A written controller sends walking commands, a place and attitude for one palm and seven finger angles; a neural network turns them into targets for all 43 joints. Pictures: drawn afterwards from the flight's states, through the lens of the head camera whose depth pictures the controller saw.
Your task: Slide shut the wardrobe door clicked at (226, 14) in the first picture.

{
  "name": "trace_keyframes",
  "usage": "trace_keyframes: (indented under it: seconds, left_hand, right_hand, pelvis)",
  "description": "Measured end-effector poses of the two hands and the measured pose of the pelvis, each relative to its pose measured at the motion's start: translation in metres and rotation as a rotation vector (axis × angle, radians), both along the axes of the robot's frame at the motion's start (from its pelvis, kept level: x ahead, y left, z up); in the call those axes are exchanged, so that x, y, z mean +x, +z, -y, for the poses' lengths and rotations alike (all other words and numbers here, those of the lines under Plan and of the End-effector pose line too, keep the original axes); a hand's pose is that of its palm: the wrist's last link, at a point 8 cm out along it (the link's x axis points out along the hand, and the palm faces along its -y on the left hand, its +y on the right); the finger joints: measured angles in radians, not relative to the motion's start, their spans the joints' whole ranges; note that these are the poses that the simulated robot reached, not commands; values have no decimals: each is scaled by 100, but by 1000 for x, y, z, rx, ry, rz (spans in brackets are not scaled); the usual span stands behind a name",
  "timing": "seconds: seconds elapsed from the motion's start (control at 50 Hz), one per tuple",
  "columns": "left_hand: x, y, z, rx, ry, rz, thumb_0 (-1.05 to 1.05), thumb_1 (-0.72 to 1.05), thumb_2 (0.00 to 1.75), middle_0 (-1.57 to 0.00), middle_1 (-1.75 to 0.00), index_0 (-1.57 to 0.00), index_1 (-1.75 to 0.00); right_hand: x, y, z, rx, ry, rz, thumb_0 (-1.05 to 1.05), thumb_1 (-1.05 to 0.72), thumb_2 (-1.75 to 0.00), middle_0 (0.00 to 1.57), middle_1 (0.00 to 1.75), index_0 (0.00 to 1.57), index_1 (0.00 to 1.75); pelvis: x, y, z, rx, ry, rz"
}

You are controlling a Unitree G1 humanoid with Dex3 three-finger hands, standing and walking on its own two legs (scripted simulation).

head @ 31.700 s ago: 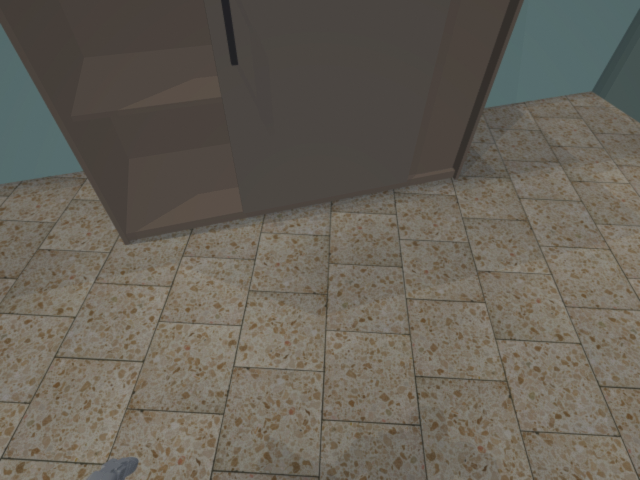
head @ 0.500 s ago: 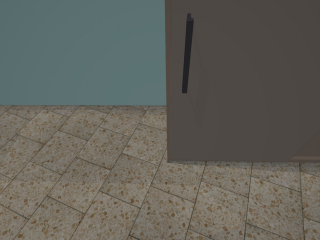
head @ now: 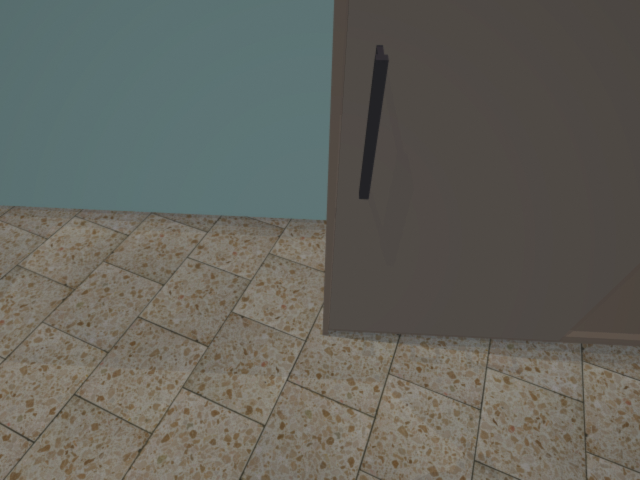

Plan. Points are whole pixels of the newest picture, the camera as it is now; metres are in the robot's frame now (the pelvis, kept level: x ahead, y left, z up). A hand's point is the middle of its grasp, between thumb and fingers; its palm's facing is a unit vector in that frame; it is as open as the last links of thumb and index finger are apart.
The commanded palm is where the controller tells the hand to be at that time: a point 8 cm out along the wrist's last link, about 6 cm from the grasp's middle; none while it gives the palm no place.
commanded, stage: let the arm hang, fingers relaxed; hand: right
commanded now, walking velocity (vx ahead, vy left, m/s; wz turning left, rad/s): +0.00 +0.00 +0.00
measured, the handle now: (370, 130) +0.67 -0.05 +0.08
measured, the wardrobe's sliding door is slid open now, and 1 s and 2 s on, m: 0.00 0.00 0.00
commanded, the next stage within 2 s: look to check the result in 0.18 s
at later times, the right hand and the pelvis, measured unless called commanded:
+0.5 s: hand out of the picture +0.01 -0.16 -0.18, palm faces +0.03 +0.98 -0.18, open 7.4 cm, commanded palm none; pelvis +0.01 +0.01 +0.00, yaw +0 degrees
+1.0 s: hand out of the picture +0.02 -0.15 -0.18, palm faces +0.03 +0.98 -0.18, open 7.3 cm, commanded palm none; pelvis +0.02 +0.02 +0.00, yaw +0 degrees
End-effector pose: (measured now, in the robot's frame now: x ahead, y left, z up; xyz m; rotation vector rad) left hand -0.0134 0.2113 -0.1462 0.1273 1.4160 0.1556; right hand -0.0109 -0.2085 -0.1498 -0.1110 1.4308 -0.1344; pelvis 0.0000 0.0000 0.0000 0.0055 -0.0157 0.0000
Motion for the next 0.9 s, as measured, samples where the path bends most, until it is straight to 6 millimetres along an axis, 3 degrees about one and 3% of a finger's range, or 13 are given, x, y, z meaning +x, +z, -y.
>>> trace_keyframes:
  seconds: [0.64,0.9]
  left_hand:
    - [13,-2,-8,-9,1,-18,1,91,89,-20,-30,-20,-29]
    - [17,-2,-13,-9,-1,-22,1,91,89,-20,-30,-20,-29]
  right_hand:
    - [24,3,-4,-26,0,16,1,-91,-90,20,29,20,30]
    - [24,4,-9,-23,-2,8,1,-91,-90,20,29,20,30]
  pelvis:
    - [16,1,-12,-2,0,2]
    - [20,1,-16,-3,1,0]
